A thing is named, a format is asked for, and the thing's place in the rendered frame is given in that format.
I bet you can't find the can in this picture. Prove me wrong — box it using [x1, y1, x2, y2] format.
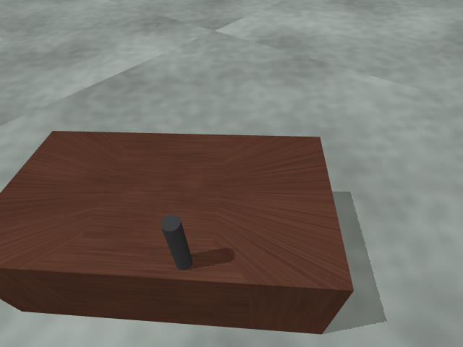
[161, 215, 192, 270]

